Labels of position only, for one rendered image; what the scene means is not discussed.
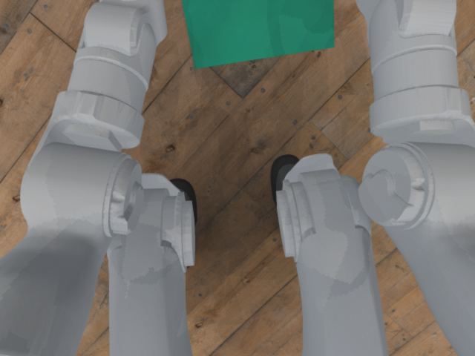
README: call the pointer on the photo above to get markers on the robot foot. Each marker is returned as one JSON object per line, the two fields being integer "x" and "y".
{"x": 185, "y": 186}
{"x": 280, "y": 168}

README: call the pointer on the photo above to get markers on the left robot foot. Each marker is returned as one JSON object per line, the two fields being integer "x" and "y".
{"x": 185, "y": 186}

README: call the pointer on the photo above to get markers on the left robot upper arm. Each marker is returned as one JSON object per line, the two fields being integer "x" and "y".
{"x": 76, "y": 199}

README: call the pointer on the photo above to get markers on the robot left forearm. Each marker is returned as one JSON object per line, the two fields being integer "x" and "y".
{"x": 111, "y": 72}

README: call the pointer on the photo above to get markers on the right robot foot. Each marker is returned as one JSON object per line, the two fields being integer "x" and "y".
{"x": 280, "y": 168}

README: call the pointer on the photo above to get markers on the carton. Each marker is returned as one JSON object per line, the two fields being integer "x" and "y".
{"x": 228, "y": 31}

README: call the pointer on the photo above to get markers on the robot right forearm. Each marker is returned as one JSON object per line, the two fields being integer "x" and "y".
{"x": 415, "y": 79}

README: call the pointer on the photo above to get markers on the right robot upper arm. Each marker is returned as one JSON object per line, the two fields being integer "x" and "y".
{"x": 423, "y": 195}

